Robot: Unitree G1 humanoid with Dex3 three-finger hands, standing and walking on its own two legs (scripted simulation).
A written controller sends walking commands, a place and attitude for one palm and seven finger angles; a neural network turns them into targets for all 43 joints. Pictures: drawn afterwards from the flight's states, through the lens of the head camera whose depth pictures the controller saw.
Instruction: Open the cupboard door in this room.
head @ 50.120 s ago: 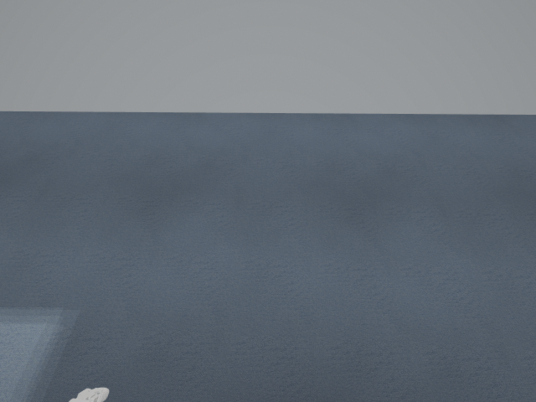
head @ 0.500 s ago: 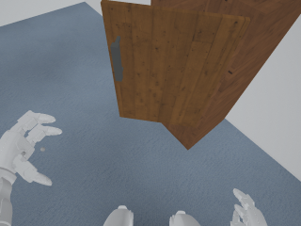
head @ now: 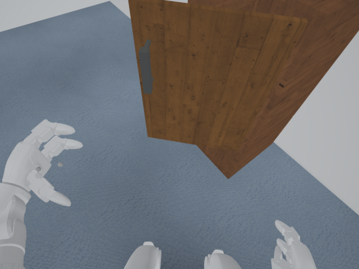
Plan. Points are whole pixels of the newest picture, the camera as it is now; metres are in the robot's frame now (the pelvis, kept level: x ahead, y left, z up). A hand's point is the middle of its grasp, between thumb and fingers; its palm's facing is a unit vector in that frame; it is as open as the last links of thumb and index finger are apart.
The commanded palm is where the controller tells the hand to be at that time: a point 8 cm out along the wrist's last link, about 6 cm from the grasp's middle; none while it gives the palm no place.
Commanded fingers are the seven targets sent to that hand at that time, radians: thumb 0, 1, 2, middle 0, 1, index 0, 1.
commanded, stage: move the hooked fingers beside the handle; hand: left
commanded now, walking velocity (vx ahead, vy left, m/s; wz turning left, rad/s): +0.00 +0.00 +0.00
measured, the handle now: (148, 67) +0.63 +0.13 +0.04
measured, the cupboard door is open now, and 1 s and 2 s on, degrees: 43 43 43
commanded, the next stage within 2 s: none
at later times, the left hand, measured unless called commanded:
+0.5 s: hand (89, 124) +0.41 +0.24 +0.06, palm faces -0.14 -0.99 -0.03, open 14.0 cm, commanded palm +0.40 +0.29 +0.06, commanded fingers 0.00 -0.50 0.30 -0.30 -1.20 -0.30 -1.20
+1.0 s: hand (105, 97) +0.49 +0.22 +0.06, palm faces -0.13 -0.99 -0.02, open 14.0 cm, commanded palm +0.50 +0.26 +0.05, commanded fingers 0.00 -0.50 0.30 -0.30 -1.20 -0.30 -1.20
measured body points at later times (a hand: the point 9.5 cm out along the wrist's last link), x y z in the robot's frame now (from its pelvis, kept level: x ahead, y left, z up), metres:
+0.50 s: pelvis +0.00 +0.00 +0.00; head +0.10 +0.02 +0.44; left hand +0.41 +0.29 +0.06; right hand +0.09 -0.27 -0.10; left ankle +0.03 +0.10 -0.66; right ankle +0.02 -0.12 -0.66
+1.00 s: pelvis +0.00 +0.00 -0.02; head +0.14 +0.03 +0.41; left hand +0.49 +0.28 +0.06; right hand +0.03 -0.27 -0.12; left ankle +0.03 +0.10 -0.66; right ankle +0.02 -0.12 -0.66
